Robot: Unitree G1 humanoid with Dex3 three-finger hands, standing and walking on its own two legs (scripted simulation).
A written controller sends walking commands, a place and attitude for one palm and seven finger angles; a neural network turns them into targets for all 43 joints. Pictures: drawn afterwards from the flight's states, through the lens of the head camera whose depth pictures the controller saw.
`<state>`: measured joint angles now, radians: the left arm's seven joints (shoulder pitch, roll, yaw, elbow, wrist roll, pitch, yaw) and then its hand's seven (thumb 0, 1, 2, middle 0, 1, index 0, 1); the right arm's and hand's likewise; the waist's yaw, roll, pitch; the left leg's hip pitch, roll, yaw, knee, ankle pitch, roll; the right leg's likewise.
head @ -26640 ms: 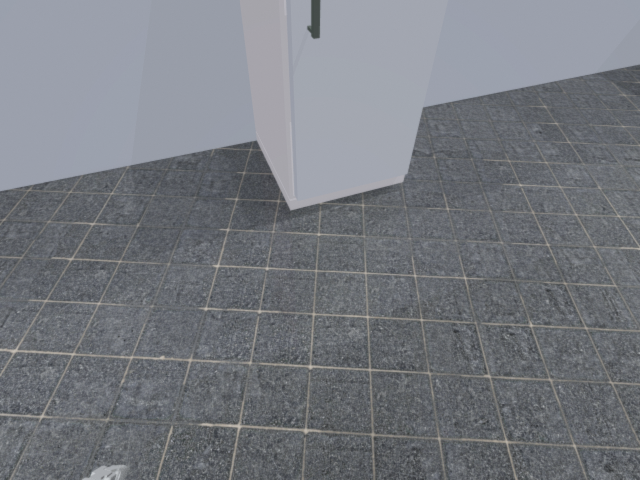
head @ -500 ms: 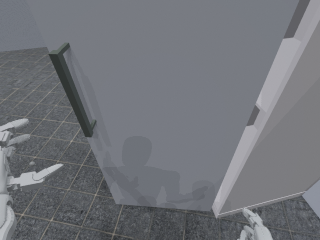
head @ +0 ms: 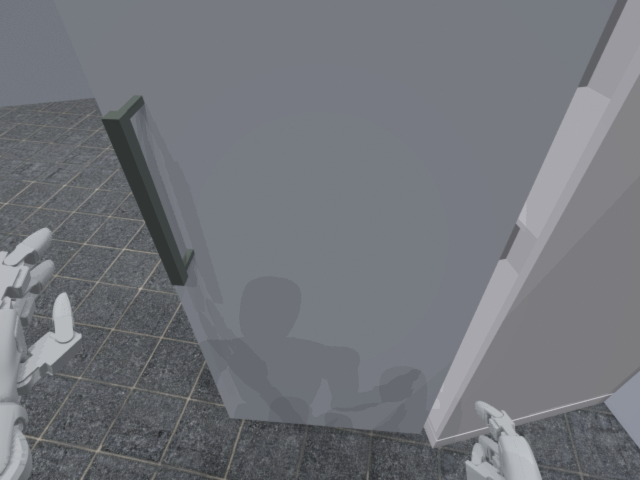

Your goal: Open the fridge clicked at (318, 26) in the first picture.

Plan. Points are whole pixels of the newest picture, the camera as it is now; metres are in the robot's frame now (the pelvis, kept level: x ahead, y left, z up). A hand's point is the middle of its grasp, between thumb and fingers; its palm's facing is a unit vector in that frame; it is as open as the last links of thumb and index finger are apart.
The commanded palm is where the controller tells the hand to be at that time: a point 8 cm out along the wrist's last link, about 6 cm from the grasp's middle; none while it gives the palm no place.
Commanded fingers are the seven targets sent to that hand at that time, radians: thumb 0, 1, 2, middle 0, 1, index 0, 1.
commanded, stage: draw the hand back to the body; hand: left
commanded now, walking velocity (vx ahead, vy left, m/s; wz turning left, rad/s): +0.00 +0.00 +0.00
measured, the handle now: (159, 202) +0.40 +0.28 +0.15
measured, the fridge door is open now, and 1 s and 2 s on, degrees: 72 72 72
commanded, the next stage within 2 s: step back with the hand held close in 0.20 s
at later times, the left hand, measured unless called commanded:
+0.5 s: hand (73, 338) +0.19 +0.27 +0.16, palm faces +0.42 -0.80 -0.42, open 7.4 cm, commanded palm +0.12 +0.31 +0.17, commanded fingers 0.00 0.90 0.90 -0.20 -0.30 -0.20 -0.30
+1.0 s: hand out of the picture +0.11 +0.30 +0.15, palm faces +0.46 -0.76 -0.45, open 7.4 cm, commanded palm +0.04 +0.33 +0.17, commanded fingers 0.00 0.90 0.90 -0.20 -0.30 -0.20 -0.30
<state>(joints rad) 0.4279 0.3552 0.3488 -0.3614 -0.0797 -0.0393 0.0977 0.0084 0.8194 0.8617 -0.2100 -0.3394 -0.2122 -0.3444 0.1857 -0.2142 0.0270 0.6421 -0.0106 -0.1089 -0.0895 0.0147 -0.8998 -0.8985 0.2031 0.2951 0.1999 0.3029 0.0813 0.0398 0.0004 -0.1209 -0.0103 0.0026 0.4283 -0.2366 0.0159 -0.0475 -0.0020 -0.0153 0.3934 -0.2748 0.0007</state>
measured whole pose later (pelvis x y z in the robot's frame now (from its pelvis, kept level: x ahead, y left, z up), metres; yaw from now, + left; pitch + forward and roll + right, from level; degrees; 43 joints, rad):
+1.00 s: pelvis -0.09 +0.02 -0.01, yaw +2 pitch +0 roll -3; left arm 0.50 0.40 0.42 -0.46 -0.02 -0.21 0.13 0.01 0.89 0.90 -0.21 -0.30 -0.21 -0.30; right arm 0.22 -0.22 0.01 0.56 0.00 -0.07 -0.09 0.01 -0.90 -0.90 0.20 0.30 0.20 0.30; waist 0.02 0.02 0.01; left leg -0.42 -0.02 -0.02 0.59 -0.22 0.06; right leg -0.31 0.01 -0.02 0.49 -0.19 0.02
